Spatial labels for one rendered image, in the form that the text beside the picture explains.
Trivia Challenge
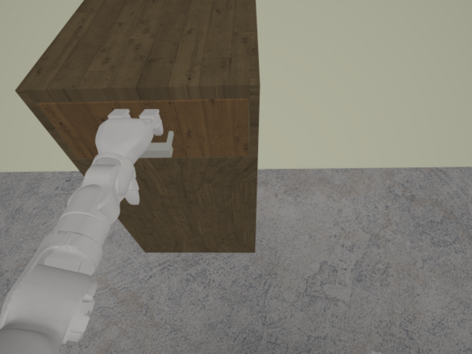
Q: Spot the drawer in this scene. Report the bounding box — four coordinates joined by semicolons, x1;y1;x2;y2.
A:
38;98;249;159

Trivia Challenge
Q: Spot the handle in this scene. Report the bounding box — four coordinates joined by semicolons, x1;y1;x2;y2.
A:
140;131;174;158

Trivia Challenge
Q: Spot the cabinet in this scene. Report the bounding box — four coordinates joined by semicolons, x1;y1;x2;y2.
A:
15;0;260;253

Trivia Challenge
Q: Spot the robot left hand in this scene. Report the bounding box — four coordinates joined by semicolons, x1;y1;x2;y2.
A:
95;109;163;205

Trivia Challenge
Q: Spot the robot left upper arm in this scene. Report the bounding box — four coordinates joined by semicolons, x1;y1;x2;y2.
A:
0;264;98;354

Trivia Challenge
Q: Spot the left robot forearm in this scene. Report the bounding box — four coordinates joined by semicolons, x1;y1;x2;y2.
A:
0;152;134;329

